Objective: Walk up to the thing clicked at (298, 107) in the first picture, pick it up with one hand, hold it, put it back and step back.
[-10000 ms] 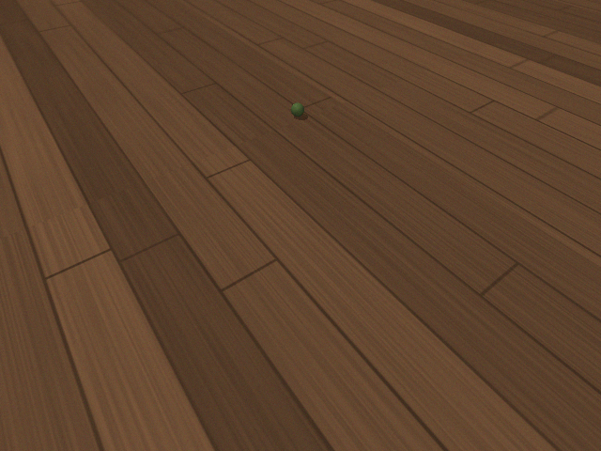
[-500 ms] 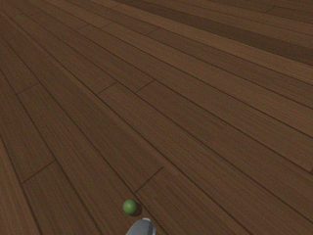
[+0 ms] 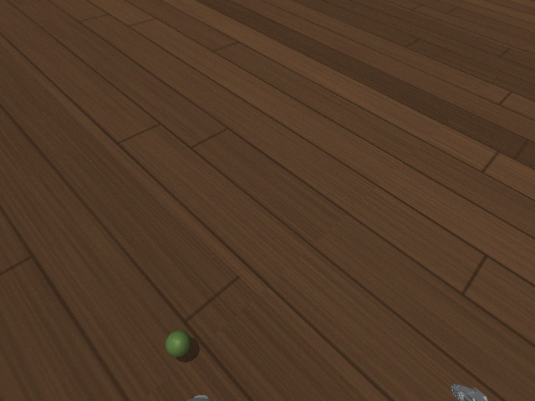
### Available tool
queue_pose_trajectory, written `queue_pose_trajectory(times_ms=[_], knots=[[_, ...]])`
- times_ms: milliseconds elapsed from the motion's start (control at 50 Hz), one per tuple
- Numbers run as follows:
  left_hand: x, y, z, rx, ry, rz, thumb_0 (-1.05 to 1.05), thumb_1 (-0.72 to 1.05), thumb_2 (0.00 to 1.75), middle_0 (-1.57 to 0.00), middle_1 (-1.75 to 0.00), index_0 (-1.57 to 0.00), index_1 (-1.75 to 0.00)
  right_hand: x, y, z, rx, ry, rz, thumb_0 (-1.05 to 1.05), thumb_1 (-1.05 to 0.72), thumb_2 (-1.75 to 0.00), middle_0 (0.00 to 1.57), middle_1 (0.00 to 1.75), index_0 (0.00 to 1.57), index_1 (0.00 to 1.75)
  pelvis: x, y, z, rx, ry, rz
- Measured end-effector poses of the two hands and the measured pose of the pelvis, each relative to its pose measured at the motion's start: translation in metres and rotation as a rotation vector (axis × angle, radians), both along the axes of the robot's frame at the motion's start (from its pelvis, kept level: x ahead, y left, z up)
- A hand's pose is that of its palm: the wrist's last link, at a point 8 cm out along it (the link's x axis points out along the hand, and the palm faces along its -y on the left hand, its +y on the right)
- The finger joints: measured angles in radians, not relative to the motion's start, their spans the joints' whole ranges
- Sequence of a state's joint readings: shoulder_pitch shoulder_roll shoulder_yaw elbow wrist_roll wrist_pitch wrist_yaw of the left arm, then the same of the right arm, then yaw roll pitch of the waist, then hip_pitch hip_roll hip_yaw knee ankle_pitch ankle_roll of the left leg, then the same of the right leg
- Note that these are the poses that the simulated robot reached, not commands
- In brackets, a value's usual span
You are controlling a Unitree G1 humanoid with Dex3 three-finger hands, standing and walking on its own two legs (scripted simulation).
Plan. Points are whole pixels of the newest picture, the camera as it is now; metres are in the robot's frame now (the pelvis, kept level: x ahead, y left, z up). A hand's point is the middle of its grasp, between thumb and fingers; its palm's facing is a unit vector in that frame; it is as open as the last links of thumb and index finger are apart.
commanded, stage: walk up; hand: left
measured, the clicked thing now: (178, 343) +0.43 +0.27 -0.70
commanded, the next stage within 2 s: none
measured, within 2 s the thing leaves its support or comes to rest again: neither
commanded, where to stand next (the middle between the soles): +0.08 +0.01 m, yaw +4 degrees
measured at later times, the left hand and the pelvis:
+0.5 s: hand out of the picture +0.04 +0.28 -0.14, palm faces +0.08 -0.93 -0.36, open 7.4 cm; pelvis +0.02 +0.01 +0.02, yaw +3 degrees
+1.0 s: hand out of the picture +0.04 +0.31 -0.13, palm faces +0.01 -0.91 -0.41, open 7.4 cm; pelvis +0.00 +0.02 +0.02, yaw +3 degrees
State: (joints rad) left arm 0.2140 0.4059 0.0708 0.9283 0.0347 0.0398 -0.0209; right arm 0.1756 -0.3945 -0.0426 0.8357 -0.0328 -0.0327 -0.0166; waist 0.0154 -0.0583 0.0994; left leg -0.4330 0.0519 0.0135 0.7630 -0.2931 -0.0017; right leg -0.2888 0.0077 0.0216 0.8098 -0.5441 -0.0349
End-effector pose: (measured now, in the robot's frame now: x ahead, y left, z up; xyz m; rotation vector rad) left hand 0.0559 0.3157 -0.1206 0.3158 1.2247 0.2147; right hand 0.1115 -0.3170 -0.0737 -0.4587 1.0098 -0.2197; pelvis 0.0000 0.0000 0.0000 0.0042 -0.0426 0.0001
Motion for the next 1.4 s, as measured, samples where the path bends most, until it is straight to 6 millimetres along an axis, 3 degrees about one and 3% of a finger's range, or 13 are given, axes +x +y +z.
queue_pose_trajectory(times_ms=[160,300,400,540,620,680,800,900,1060,1160,1220,1280,1400], knots=[[-0.05,-0.015,0.029,0.017,0.026,0.081,0.01,0.9,0.89,-0.2,-0.3,-0.2,-0.3,-0.032,-0.035,0.002,-0.009,0.129,-0.039,0.01,-0.9,-0.89,0.21,0.3,0.21,0.3,0.006,-0.019,0.019,0.008,-0.01,0.017],[-0.073,-0.008,0.042,0.04,0.096,0.107,0.01,0.9,0.89,-0.2,-0.3,-0.2,-0.3,-0.018,-0.021,-0.004,0.036,0.178,0.0,0.01,-0.9,-0.89,0.2,0.3,0.21,0.3,0.018,-0.012,0.024,-0.006,-0.011,0.041],[-0.062,0.005,0.027,0.038,0.108,0.125,0.01,0.9,0.89,-0.2,-0.3,-0.2,-0.3,0.014,0.013,-0.017,0.074,0.14,0.028,0.01,-0.9,-0.89,0.2,0.3,0.21,0.3,0.025,0.001,0.014,-0.003,-0.022,0.061],[-0.013,0.002,0.02,-0.004,0.008,0.084,0.01,0.9,0.89,-0.2,-0.3,-0.2,-0.3,0.045,0.056,-0.014,0.138,0.033,0.067,0.01,-0.9,-0.89,0.21,0.3,0.21,0.3,0.013,0.01,0.016,-0.019,-0.023,0.04],[-0.001,0.001,0.02,0.008,-0.043,0.054,0.01,0.9,0.89,-0.2,-0.3,-0.2,-0.3,0.053,0.056,-0.013,0.156,-0.008,0.074,0.01,-0.9,-0.89,0.21,0.3,0.21,0.31,0.004,0.005,0.012,-0.021,-0.016,0.028],[-0.01,-0.001,0.022,0.039,-0.046,0.047,0.0,0.9,0.89,-0.2,-0.3,-0.2,-0.3,0.051,0.045,-0.014,0.162,-0.022,0.056,0.01,-0.9,-0.89,0.21,0.3,0.21,0.31,-0.004,0.001,0.009,-0.041,-0.024,0.028],[-0.041,0.007,0.034,0.09,0.018,0.049,0.01,0.9,0.89,-0.2,-0.3,-0.2,-0.3,0.024,0.021,-0.012,0.138,0.04,-0.005,0.01,-0.9,-0.89,0.21,0.3,0.21,0.31,-0.009,0.003,0.016,-0.001,-0.004,0.018],[-0.044,0.027,0.033,0.085,0.022,0.039,0.01,0.9,0.89,-0.2,-0.3,-0.2,-0.3,-0.013,0.016,-0.017,0.094,0.125,-0.029,0.01,-0.91,-0.89,0.2,0.3,0.2,0.3,-0.009,0.018,0.013,-0.003,0.013,0.056],[-0.007,0.031,0.037,0.039,-0.007,0.001,0.01,0.9,0.89,-0.2,-0.3,-0.2,-0.3,-0.084,0.016,-0.001,0.07,0.208,-0.1,0.01,-0.9,-0.89,0.21,0.3,0.21,0.3,0.009,0.017,0.025,0.016,-0.02,0.051],[0.029,0.02,0.037,0.033,-0.056,0.002,0.01,0.9,0.89,-0.2,-0.3,-0.2,-0.3,-0.105,-0.003,0.005,0.033,0.28,-0.139,0.01,-0.9,-0.89,0.21,0.3,0.21,0.31,0.019,0.002,0.026,0.013,-0.038,0.053],[0.046,0.004,0.034,0.039,-0.081,0.016,0.01,0.9,0.89,-0.2,-0.3,-0.2,-0.3,-0.096,-0.017,-0.006,0.034,0.31,-0.149,0.01,-0.9,-0.89,0.21,0.3,0.21,0.31,0.022,-0.009,0.019,0.008,-0.04,0.052],[0.056,-0.013,0.028,0.067,-0.094,0.014,0.01,0.9,0.89,-0.2,-0.3,-0.2,-0.3,-0.072,-0.032,-0.03,0.054,0.297,-0.15,0.01,-0.9,-0.89,0.21,0.3,0.21,0.31,0.023,-0.023,0.005,0.005,-0.032,0.046],[0.049,-0.04,0.033,0.072,-0.102,-0.016,0.01,0.9,0.89,-0.2,-0.3,-0.2,-0.3,-0.023,-0.029,-0.052,0.095,0.218,-0.068,0.01,-0.91,-0.89,0.2,0.3,0.2,0.3,-0.001,-0.028,0.002,0.015,-0.022,0.071]])
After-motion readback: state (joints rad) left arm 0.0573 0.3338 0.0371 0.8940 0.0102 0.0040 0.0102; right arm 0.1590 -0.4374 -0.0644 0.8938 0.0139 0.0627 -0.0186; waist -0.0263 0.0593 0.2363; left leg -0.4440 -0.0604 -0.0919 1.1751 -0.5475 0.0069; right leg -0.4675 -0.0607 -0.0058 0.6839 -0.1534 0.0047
